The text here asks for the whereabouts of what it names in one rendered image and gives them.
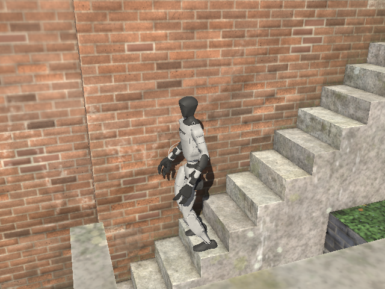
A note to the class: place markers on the stairs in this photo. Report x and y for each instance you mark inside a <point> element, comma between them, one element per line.
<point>277,212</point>

